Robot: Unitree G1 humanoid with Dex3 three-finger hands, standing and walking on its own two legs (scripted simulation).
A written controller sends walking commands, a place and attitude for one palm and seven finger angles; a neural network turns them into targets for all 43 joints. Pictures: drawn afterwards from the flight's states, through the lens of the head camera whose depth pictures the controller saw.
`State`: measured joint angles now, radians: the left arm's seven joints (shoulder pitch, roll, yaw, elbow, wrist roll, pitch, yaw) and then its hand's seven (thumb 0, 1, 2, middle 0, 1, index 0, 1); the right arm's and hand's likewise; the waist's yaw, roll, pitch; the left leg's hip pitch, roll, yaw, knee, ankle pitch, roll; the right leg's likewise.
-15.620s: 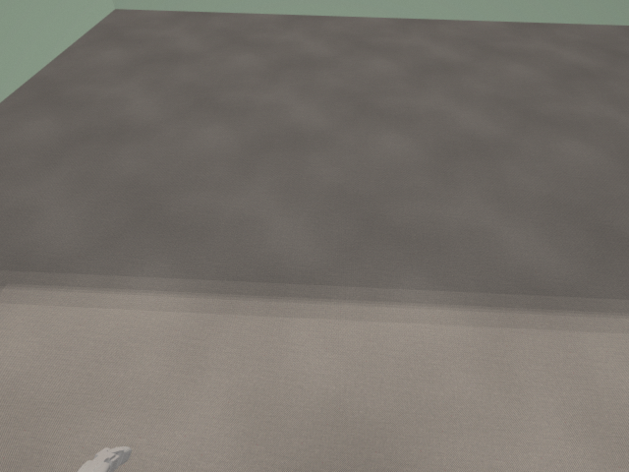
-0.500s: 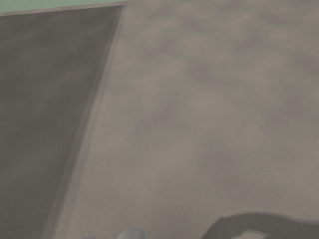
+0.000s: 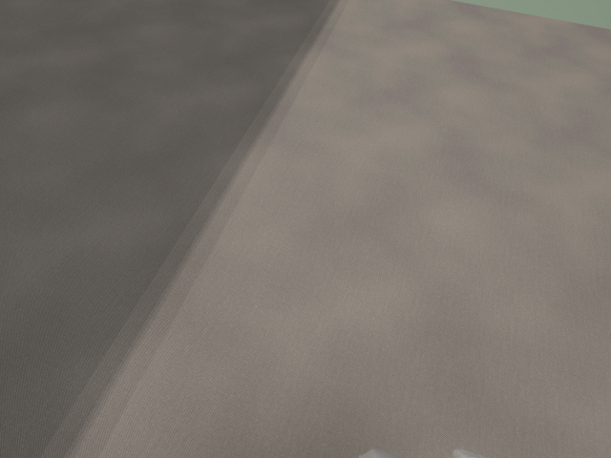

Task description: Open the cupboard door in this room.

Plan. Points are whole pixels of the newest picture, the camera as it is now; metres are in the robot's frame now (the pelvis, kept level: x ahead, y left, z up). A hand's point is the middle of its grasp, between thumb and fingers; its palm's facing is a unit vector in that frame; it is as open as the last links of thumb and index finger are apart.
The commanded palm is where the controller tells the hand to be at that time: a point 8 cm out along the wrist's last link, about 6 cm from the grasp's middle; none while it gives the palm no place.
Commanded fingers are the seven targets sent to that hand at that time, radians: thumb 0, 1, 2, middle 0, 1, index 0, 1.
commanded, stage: turn or walk to find it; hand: left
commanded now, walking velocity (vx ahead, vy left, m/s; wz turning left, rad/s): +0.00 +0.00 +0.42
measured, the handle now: out of the picture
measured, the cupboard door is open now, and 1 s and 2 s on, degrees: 0 0 0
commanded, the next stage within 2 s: none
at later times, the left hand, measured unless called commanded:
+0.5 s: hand out of the picture +0.04 +0.14 -0.14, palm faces +0.22 -0.93 -0.29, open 7.3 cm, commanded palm none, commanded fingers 0.00 0.90 0.90 -0.20 -0.30 -0.20 -0.30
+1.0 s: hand out of the picture -0.08 +0.19 -0.17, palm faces +0.48 -0.85 -0.24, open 7.4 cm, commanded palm none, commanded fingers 0.00 0.90 0.90 -0.20 -0.30 -0.20 -0.30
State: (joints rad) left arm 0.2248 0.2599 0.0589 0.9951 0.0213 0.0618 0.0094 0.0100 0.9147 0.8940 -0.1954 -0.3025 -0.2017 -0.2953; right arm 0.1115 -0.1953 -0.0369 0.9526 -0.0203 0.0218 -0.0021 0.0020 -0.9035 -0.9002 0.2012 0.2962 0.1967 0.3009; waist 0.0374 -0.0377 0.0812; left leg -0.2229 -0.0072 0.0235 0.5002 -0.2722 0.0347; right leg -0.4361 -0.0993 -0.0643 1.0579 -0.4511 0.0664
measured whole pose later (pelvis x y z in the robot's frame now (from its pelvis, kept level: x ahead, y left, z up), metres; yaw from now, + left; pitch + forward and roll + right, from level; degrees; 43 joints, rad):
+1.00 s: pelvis -0.02 -0.02 +0.00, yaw +26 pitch -1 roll -1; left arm 0.21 0.25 0.06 0.99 0.02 0.06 0.01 0.01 0.91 0.89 -0.20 -0.30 -0.20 -0.30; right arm 0.11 -0.20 -0.04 0.95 -0.02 0.02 0.00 0.00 -0.90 -0.90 0.20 0.30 0.20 0.30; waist 0.04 -0.03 0.09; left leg -0.22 -0.01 0.02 0.49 -0.26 0.04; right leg -0.44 -0.10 -0.05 1.08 -0.45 0.07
